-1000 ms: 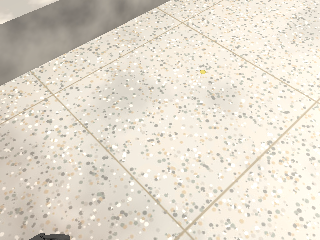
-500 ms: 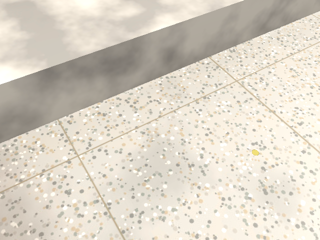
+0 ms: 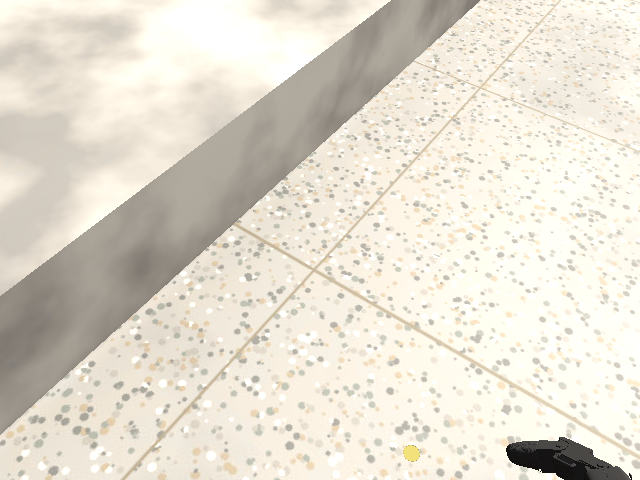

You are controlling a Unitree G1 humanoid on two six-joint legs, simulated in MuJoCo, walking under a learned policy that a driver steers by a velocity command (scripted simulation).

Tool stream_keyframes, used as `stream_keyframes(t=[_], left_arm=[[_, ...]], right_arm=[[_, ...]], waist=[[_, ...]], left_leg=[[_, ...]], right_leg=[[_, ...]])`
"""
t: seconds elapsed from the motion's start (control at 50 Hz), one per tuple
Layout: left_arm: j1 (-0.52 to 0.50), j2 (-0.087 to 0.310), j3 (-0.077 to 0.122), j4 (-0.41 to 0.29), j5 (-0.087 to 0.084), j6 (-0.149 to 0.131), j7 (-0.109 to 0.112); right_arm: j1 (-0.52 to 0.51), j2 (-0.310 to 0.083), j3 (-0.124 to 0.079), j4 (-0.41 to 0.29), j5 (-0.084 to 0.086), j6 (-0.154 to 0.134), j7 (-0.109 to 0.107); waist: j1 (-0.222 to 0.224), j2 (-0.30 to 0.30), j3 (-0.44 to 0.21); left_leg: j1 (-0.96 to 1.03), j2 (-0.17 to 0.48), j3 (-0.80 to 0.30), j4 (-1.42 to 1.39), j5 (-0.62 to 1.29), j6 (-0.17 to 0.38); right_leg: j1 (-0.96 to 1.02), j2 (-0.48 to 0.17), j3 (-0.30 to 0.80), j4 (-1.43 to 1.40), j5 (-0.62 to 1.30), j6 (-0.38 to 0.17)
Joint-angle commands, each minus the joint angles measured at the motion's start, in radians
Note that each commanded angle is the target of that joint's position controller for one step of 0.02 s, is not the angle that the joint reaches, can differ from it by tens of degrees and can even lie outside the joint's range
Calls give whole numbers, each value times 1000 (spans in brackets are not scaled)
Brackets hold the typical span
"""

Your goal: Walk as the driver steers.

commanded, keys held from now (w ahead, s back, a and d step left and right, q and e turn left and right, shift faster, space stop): w+e+shift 1.00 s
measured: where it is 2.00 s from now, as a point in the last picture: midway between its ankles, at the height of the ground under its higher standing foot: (560, 267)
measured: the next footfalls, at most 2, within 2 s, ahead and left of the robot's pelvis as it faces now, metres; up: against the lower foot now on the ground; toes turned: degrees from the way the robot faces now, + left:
left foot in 0.18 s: +0.39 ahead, +0.20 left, +0.00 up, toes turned -13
right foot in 0.64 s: +0.70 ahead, -0.11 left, +0.00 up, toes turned -40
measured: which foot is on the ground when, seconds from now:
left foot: up 0.00-0.16, down 0.18-0.64, up 0.66-1.00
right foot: down 0.00-0.20, up 0.22-0.62, down 0.64-1.00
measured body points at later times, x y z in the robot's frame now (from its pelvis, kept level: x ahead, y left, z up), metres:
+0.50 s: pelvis +0.44 +0.05 +0.00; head +0.47 +0.05 +0.45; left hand +0.79 +0.15 -0.05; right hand +0.25 -0.18 -0.12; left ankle +0.35 +0.21 -0.73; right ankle +0.53 -0.09 -0.66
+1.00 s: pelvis +0.85 -0.19 -0.01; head +0.88 -0.21 +0.44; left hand +1.08 +0.01 -0.13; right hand +0.84 -0.53 -0.05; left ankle +1.10 -0.23 -0.71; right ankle +0.67 -0.09 -0.73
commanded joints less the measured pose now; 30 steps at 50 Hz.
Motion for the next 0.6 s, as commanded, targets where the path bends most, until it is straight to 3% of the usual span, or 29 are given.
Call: stream_keyframes(t=[0.02, 0.06, 0.12, 0.14, 0.16, 0.18, 0.2, 0.22, 0.24, 0.26, 0.28, 0.3, 0.34, 0.36, 0.38, 0.44, 0.5, 0.52, 0.56, 0.58, 0.6], left_arm=[[-134, 156, 44, -125, -4, -50, 0], [-104, 171, 56, -127, -14, -51, -12], [-63, 186, 70, -129, -12, -40, -6], [-68, 202, 74, -133, -6, -38, -2], [-87, 225, 78, -135, 2, -38, -4], [-140, 218, 74, -148, 3, -46, -7], [-177, 73, 32, -190, 11, -61, -1], [-46, -13, 0, -266, -43, -60, -8], [-114, 71, 1, -221, -9, -33, 4], [-191, 101, 10, -226, 10, -23, -7], [-229, 99, 11, -227, 16, -14, -22], [-266, 81, 8, -247, 29, -2, -40], [-302, 34, -6, -272, 31, 25, -61], [-312, 23, -13, -297, 28, 34, -67], [-347, 24, -18, -316, 27, 39, -70], [-423, 27, -29, -355, 21, 45, -75], [-547, 22, -45, -386, 22, 40, -93], [-564, 17, -48, -384, 19, 38, -95], [-523, 33, -43, -362, 18, 34, -91], [-445, 55, -34, -339, 18, 32, -84], [-297, 91, -15, -297, 17, 30, -73]], right_arm=[[-56, -98, -17, -86, 25, 14, 17], [-89, -101, -19, -90, 49, 12, 19], [-93, -156, -39, -94, 51, 3, 8], [-35, -188, -53, -77, 50, -1, 0], [100, -230, -75, -41, 50, -7, -12], [313, -277, -99, 6, 41, -14, -29], [544, -351, -125, 40, 13, -18, -50], [418, -438, -145, 26, -9, -8, -42], [283, -319, -135, -6, -1, 0, -36], [233, -236, -115, -8, 11, 4, -31], [231, -198, -106, 17, 8, 6, -26], [263, -186, -101, 52, 14, 1, -28], [316, -133, -89, 118, 37, -16, -18], [319, -139, -91, 127, 44, -27, -10], [315, -136, -92, 136, 48, -34, -4], [293, -156, -96, 156, 42, -49, -4], [349, -178, -101, 192, 39, -48, -8], [363, -194, -103, 197, 37, -46, -12], [406, -247, -114, 200, 39, -31, -30], [399, -280, -124, 196, 38, -17, -41], [364, -310, -133, 184, 35, 0, -47]], waist=[[-59, 36, 94], [-10, -2, 49], [13, -38, 6], [-15, -42, -38], [-93, -17, -129], [-216, 7, -229], [-284, 188, -359], [-118, 536, -440], [-118, 279, -267], [-126, 150, -163], [-118, 70, -96], [-109, 84, -57], [-89, 115, -8], [-72, 135, -8], [-66, 118, 5], [-40, 91, 48], [-62, 51, 131], [-62, 49, 129], [-27, 92, 64], [26, 121, 13], [110, 137, -61]], left_leg=[[241, -17, 116, -322, 232, -21], [322, -58, 129, -458, 397, -10], [336, -92, 99, -605, 347, 6], [402, -119, 98, -623, 265, 13], [551, -141, 112, -626, 168, 26], [793, -89, 87, -592, 83, 44], [1022, 165, -176, -626, -302, 58], [1103, 381, -813, -909, -545, 158], [959, 330, -742, -925, -668, 179], [843, 276, -517, -890, -502, 167], [746, 226, -350, -886, -281, 151], [687, 188, -226, -889, -152, 137], [643, 134, -55, -913, 39, 95], [636, 149, -9, -919, 134, 98], [617, 140, 54, -937, 229, 95], [581, 104, 226, -989, 375, 87], [608, 72, 356, -1020, 576, 57], [623, 61, 394, -1000, 755, 42], [709, 79, 418, -864, 1244, 28], [732, 104, 413, -744, 1387, 26], [706, 130, 398, -554, 1463, 34]], right_leg=[[-367, -195, 276, -299, 115, -121], [-284, -198, 283, -276, 230, -77], [-62, -238, 340, -158, 358, -26], [-9, -243, 352, -65, 474, -5], [5, -222, 329, 113, 575, 20], [-108, -179, 285, 375, 539, 48], [-289, -124, 207, 729, 35, 45], [-574, -67, 99, 964, -278, 72], [-673, -175, 70, 1027, -153, 62], [-670, -219, 39, 973, -71, 68], [-636, -254, 31, 929, -36, 80], [-622, -282, 36, 900, -29, 87], [-631, -312, 23, 887, -2, 95], [-645, -316, 15, 875, 22, 99], [-649, -319, -1, 854, 59, 102], [-633, -307, -49, 726, 195, 102], [-568, -279, -171, 478, 244, 63], [-499, -245, -220, 406, 240, 40], [-366, -164, -282, 348, 197, 6], [-275, -136, -277, 334, 150, -11], [-116, -111, -257, 335, 100, -34]])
